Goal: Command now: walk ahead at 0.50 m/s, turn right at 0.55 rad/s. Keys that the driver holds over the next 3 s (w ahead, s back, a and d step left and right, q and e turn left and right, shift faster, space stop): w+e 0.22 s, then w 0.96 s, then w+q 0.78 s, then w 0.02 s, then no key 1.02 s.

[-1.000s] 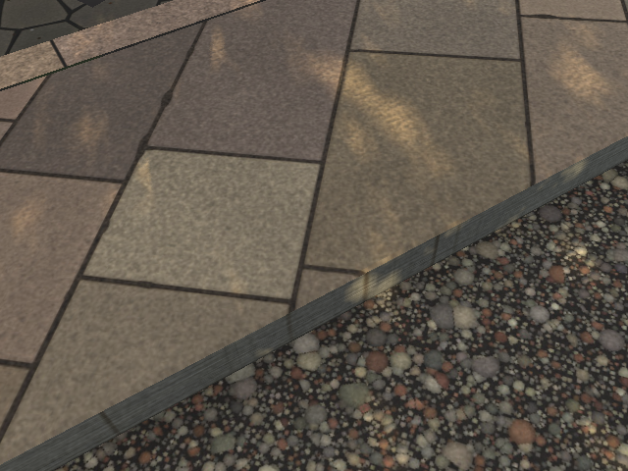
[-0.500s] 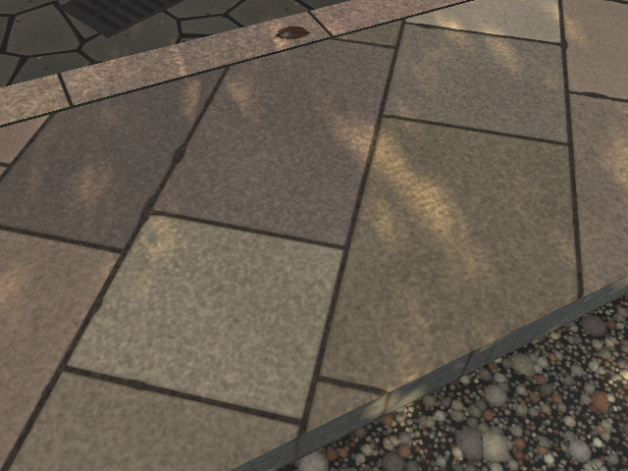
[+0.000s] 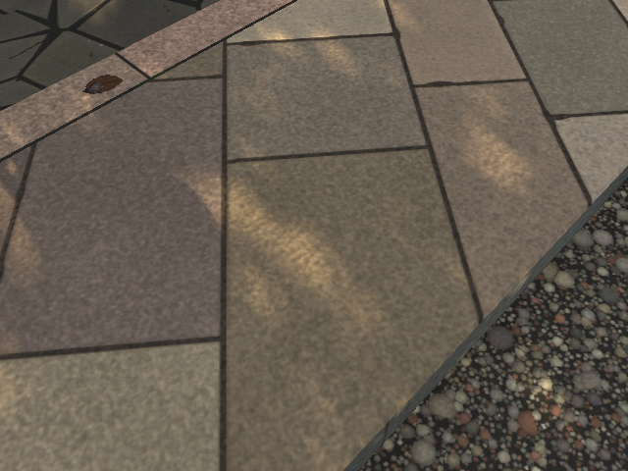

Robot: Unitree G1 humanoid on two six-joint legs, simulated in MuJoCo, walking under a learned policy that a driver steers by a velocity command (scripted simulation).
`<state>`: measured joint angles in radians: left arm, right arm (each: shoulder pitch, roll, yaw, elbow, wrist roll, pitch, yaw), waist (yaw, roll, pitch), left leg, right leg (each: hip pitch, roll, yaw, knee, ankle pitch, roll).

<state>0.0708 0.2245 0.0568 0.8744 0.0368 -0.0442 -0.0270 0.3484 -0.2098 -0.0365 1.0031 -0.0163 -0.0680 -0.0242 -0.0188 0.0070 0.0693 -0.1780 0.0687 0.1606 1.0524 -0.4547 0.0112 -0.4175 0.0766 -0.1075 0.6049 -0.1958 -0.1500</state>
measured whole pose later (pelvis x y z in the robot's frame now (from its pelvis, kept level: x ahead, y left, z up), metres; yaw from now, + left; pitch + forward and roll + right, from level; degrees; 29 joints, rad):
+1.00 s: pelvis +0.57 -0.02 +0.15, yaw -13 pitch +3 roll +1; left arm 0.04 0.20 0.01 0.65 0.03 -0.05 -0.05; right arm 0.43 -0.21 -0.04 0.89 -0.01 -0.11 -0.01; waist -0.08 -0.04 0.02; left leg 0.07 -0.08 0.06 0.16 -0.29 0.08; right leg -0.64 0.00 -0.06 0.58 0.01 -0.07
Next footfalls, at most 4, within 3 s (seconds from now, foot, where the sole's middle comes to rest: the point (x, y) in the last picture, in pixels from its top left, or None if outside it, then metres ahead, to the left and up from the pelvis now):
0.54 left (293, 427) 0.49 0.07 -0.62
1.08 right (390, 299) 0.76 -0.14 -0.62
1.64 left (327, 186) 1.10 -0.02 -0.62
2.16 right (355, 100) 1.43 -0.10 -0.62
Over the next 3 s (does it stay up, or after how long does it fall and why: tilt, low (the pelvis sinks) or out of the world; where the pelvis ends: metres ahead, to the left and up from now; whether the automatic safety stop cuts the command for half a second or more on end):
stays up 1.32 -0.03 0.16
